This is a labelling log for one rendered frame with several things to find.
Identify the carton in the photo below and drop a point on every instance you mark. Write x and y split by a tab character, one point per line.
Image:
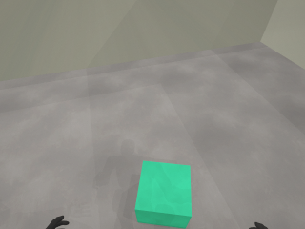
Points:
164	195

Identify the left robot hand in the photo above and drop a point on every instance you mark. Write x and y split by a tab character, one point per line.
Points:
58	221

